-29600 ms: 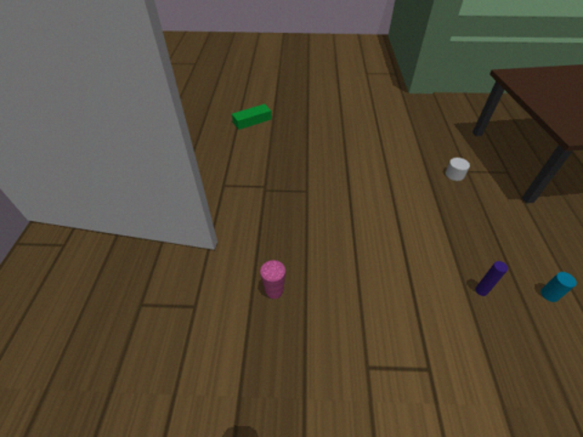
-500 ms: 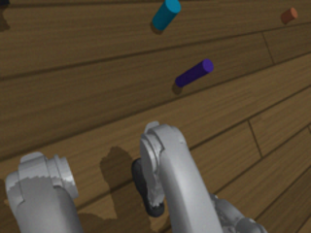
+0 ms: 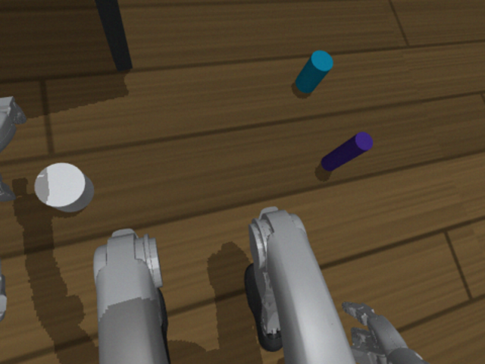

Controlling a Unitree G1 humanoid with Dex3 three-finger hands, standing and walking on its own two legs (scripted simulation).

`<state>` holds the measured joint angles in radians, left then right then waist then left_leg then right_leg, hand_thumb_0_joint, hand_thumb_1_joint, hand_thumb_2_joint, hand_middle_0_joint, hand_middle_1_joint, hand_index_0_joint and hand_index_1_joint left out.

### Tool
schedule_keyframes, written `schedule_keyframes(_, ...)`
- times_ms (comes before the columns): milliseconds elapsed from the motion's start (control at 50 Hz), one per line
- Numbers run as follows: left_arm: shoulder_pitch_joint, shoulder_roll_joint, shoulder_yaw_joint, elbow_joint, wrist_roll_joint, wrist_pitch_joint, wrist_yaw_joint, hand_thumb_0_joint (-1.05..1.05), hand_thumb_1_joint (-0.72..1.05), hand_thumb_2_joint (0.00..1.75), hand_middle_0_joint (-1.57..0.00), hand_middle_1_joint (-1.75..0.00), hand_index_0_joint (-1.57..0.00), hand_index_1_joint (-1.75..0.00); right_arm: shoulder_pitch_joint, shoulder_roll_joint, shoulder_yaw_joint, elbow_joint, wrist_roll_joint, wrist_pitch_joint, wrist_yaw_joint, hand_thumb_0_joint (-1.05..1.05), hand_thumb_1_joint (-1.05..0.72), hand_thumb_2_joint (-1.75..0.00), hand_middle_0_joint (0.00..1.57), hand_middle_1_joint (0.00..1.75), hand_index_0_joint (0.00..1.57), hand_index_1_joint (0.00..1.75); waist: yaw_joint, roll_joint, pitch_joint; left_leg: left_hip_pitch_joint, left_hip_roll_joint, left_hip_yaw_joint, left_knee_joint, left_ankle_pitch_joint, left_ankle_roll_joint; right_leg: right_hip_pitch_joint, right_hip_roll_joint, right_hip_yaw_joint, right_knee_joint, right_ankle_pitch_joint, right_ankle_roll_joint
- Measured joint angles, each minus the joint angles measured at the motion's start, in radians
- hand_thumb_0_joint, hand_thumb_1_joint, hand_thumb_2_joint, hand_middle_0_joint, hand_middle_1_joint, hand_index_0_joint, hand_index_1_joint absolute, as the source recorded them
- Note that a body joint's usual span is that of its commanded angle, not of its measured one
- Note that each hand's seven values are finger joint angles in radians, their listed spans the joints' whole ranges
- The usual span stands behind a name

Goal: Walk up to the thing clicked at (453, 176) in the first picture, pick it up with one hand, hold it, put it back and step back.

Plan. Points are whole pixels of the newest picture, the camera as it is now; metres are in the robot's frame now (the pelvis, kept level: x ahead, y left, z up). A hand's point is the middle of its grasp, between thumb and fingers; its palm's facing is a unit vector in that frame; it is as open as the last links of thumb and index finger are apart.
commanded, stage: withdraw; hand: left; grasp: from above
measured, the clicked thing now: (66, 188) +0.45 +0.31 -0.33
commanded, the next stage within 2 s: home in 0.30 s
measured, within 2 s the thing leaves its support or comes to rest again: neither
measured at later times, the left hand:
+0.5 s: hand (23, 161) +0.47 +0.33 -0.18, palm faces -0.38 -0.04 -0.92, open 13.8 cm
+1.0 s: hand out of the picture +0.33 +0.29 +0.01, palm faces -0.27 -0.64 -0.72, open 7.9 cm
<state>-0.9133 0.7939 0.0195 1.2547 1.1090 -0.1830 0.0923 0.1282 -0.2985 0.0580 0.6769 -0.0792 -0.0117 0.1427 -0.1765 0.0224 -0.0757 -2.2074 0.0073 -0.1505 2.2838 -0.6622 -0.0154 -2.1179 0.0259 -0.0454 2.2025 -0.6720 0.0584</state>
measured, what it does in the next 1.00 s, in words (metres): rises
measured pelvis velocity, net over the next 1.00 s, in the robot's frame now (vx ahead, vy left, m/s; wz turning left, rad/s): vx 0.01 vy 0.00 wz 0.06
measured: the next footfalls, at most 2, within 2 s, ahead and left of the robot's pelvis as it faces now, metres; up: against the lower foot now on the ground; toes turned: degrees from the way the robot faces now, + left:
none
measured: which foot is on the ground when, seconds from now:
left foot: down 0.00-1.00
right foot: down 0.00-1.00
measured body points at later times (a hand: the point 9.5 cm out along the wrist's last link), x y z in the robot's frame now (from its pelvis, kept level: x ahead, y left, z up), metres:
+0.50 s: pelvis +0.00 +0.00 -0.04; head +0.23 +0.07 +0.33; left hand +0.49 +0.33 -0.13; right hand +0.04 -0.26 -0.15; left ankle +0.08 +0.13 -0.34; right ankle +0.10 -0.14 -0.34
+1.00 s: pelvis +0.01 +0.00 +0.12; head +0.18 +0.06 +0.53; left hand +0.34 +0.32 +0.05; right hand +0.20 -0.25 +0.01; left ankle +0.08 +0.13 -0.34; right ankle +0.10 -0.14 -0.34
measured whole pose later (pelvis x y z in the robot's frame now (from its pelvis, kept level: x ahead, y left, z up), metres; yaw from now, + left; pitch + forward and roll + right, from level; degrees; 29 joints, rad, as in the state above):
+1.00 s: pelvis +0.01 +0.00 +0.12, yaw +3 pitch +32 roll -6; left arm -0.24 0.51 0.07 0.45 0.51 0.06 0.00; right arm 0.09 -0.28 -0.03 0.59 0.02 0.01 0.04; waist -0.06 0.03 -0.18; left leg -1.83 0.02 -0.11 1.91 -0.64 -0.01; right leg -1.75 0.00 -0.04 1.84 -0.65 0.05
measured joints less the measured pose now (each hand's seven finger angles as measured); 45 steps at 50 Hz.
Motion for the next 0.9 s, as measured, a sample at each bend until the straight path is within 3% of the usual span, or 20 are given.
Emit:
schedule_keyframes(100, -0.004, 0.021, 0.008, 0.027, 0.034, -0.099, 0.011, 0.0, -0.51, 1.0, -0.09, -1.02, -0.09, -1.02, 0.016, -0.021, 0.019, -0.002, -0.011, 0.016, -0.028, 0.0, -0.91, -0.9, 0.2, 0.3, 0.2, 0.3, -0.011, -0.023, 0.015, -0.004, -0.003, -0.005, -0.002, 0.012, -0.005, -0.003, -0.001, -0.004, -0.002, 0.01, -0.004)
schedule_keyframes(220, -0.031, 0.029, 0.024, 0.114, 0.125, -0.156, 0.141, 0.0, -0.52, 1.01, -0.09, -1.02, -0.09, -1.02, 0.018, -0.03, 0.04, 0.014, -0.045, 0.03, -0.029, 0.0, -0.91, -0.9, 0.2, 0.3, 0.2, 0.3, -0.035, -0.044, 0.041, -0.053, -0.012, -0.017, 0.049, 0.024, -0.007, -0.042, -0.001, -0.012, 0.042, 0.018, -0.007)
schedule_keyframes(340, -0.062, 0.039, 0.091, 0.194, 0.204, -0.135, 0.271, 0.0, -0.51, 1.0, -0.09, -1.02, -0.09, -1.02, 0.019, -0.007, 0.05, 0.029, -0.073, 0.015, -0.024, 0.0, -0.91, -0.89, 0.2, 0.3, 0.2, 0.3, -0.066, -0.052, 0.062, -0.113, -0.02, -0.027, 0.109, 0.037, -0.006, -0.094, 0.003, -0.016, 0.097, 0.027, -0.007)
schedule_keyframes(400, -0.061, 0.045, 0.119, 0.194, 0.214, -0.101, 0.299, 0.0, -0.51, 1.0, -0.09, -1.02, -0.09, -1.01, 0.028, 0.012, 0.049, 0.035, -0.079, 0.002, -0.023, 0.0, -0.91, -0.89, 0.2, 0.3, 0.2, 0.3, -0.076, -0.046, 0.062, -0.138, -0.022, -0.025, 0.126, 0.041, -0.004, -0.118, 0.004, -0.013, 0.114, 0.028, -0.008)
schedule_keyframes(460, -0.058, 0.044, 0.123, 0.175, 0.195, -0.062, 0.295, 0.0, -0.49, 0.98, -0.11, -1.0, -0.11, -1.0, 0.038, 0.031, 0.043, 0.044, -0.074, -0.008, -0.02, 0.0, -0.91, -0.89, 0.2, 0.3, 0.2, 0.3, -0.074, -0.034, 0.052, -0.149, -0.02, -0.019, 0.13, 0.039, -0.001, -0.13, 0.005, -0.007, 0.12, 0.026, -0.003)
schedule_keyframes(540, -0.035, 0.029, 0.115, 0.113, 0.134, -0.017, 0.243, 0.0, -0.42, 0.95, -0.16, -0.93, -0.15, -0.92, 0.052, 0.053, 0.029, 0.049, -0.056, -0.013, -0.016, 0.0, -0.9, -0.89, 0.2, 0.3, 0.2, 0.3, -0.057, -0.011, 0.032, -0.138, -0.016, -0.011, 0.11, 0.027, 0.005, -0.12, 0.004, 0.0, 0.101, 0.016, 0.008)
schedule_keyframes(640, 0.07, -0.032, 0.107, -0.072, 0.011, 0.027, 0.126, 0.0, -0.22, 0.9, -0.2, -0.74, -0.19, -0.75, 0.077, 0.068, -0.011, 0.034, -0.011, 0.006, -0.011, 0.0, -0.9, -0.89, 0.2, 0.3, 0.2, 0.3, -0.014, 0.017, -0.008, -0.076, -0.011, 0.007, 0.043, 0.005, 0.01, -0.062, -0.005, 0.009, 0.039, -0.006, 0.011)
schedule_keyframes(800, 0.367, -0.154, 0.085, -0.474, -0.301, 0.122, -0.045, 0.0, 0.28, 0.83, -0.21, -0.45, -0.2, -0.45, 0.061, 0.044, -0.058, -0.009, 0.053, 0.043, -0.036, 0.0, -0.9, -0.89, 0.2, 0.3, 0.2, 0.3, 0.061, 0.025, -0.076, 0.11, 0.004, 0.028, -0.136, -0.012, 0.012, 0.109, -0.014, 0.013, -0.133, -0.011, 0.006)
schedule_keyframes(900, 0.532, -0.221, 0.067, -0.669, -0.466, 0.179, -0.093, 0.0, 0.6, 0.86, -0.21, -0.36, -0.21, -0.36, 0.016, 0.023, -0.083, -0.046, 0.077, 0.041, -0.067, 0.0, -0.91, -0.9, 0.2, 0.3, 0.2, 0.3, 0.094, 0.013, -0.098, 0.241, 0.008, 0.035, -0.254, 0.0, 0.009, 0.235, -0.019, 0.012, -0.247, 0.003, -0.002)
